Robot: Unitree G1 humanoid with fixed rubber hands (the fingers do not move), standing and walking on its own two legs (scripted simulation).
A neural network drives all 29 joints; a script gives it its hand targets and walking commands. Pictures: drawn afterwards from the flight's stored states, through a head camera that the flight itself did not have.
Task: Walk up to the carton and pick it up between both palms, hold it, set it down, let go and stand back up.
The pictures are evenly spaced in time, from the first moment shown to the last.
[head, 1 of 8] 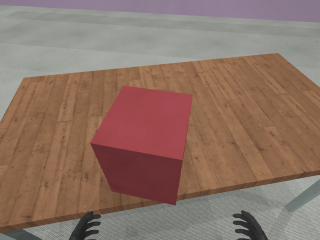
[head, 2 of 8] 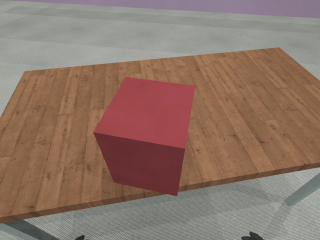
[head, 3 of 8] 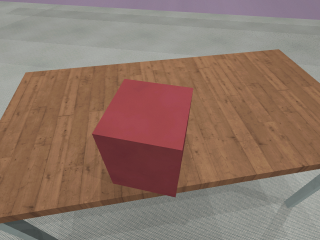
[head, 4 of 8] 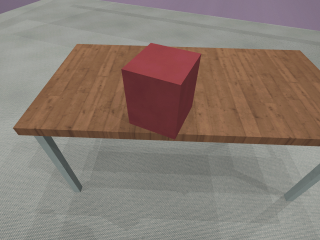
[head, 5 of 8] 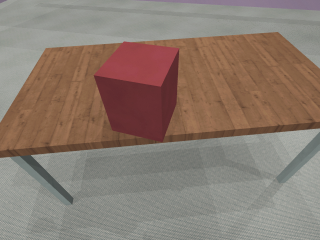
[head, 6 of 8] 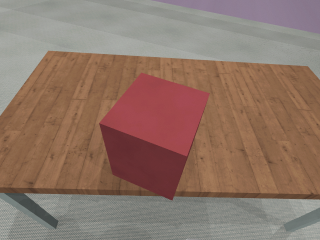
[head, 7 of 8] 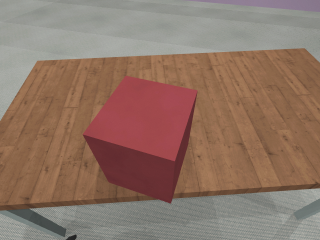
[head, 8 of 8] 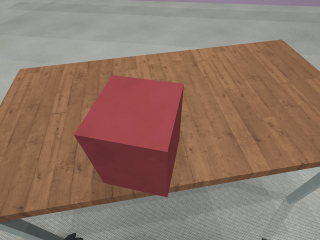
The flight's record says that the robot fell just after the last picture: no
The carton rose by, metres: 0.00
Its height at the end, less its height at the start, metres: +0.00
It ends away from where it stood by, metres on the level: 0.00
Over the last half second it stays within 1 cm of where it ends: yes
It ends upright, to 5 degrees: yes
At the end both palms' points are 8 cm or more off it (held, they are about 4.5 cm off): yes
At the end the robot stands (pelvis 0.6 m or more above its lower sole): yes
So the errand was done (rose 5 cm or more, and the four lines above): no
